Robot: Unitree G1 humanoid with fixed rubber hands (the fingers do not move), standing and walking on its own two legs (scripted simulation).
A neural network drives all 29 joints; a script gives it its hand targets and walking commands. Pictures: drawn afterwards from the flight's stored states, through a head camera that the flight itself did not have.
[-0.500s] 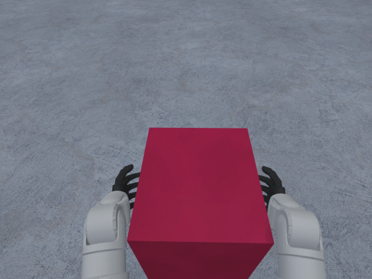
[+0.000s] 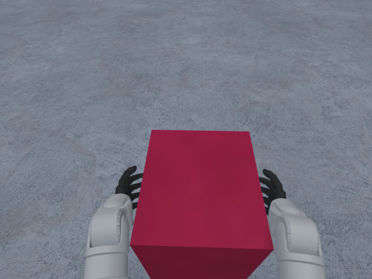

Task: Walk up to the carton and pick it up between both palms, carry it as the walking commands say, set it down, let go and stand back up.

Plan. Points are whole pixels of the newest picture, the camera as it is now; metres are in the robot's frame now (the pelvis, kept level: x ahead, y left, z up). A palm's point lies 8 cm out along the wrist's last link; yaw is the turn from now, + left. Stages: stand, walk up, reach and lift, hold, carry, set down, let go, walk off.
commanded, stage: carry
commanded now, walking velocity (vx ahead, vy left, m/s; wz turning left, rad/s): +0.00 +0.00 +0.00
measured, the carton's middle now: (198, 209) +0.29 +0.00 -0.03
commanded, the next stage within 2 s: none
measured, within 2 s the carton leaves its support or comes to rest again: neither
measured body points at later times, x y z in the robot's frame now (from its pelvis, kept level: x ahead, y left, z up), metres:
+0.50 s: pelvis +0.01 +0.01 +0.00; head +0.00 +0.01 +0.45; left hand +0.28 +0.17 +0.01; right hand +0.28 -0.15 +0.02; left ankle +0.01 +0.08 -0.73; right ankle +0.06 -0.13 -0.73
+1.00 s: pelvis -0.02 +0.04 -0.02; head -0.04 +0.06 +0.42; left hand +0.23 +0.22 +0.04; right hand +0.25 -0.10 +0.05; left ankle +0.01 +0.09 -0.73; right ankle +0.06 -0.13 -0.73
